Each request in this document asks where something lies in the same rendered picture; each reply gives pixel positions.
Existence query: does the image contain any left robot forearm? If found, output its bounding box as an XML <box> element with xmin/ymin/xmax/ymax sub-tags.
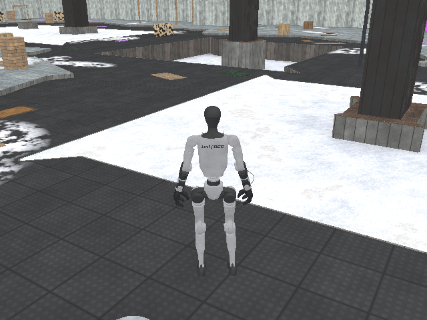
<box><xmin>175</xmin><ymin>162</ymin><xmax>189</xmax><ymax>192</ymax></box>

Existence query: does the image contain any left robot shin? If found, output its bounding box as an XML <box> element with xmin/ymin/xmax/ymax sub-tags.
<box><xmin>195</xmin><ymin>223</ymin><xmax>205</xmax><ymax>268</ymax></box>

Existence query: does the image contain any right robot forearm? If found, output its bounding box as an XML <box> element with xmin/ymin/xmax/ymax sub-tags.
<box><xmin>238</xmin><ymin>161</ymin><xmax>252</xmax><ymax>191</ymax></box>

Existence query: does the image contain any right robot upper arm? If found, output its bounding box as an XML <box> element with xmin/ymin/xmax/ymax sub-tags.
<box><xmin>227</xmin><ymin>135</ymin><xmax>245</xmax><ymax>171</ymax></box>

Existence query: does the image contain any robot head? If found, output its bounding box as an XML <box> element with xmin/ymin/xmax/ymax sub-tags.
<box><xmin>201</xmin><ymin>106</ymin><xmax>224</xmax><ymax>139</ymax></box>

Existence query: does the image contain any left robot hand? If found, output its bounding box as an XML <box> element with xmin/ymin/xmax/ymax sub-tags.
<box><xmin>173</xmin><ymin>190</ymin><xmax>189</xmax><ymax>207</ymax></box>

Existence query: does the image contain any right robot hand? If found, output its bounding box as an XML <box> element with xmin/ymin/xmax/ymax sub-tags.
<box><xmin>238</xmin><ymin>188</ymin><xmax>253</xmax><ymax>205</ymax></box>

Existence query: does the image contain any left robot upper arm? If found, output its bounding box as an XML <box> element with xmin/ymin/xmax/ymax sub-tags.
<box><xmin>182</xmin><ymin>135</ymin><xmax>199</xmax><ymax>172</ymax></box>

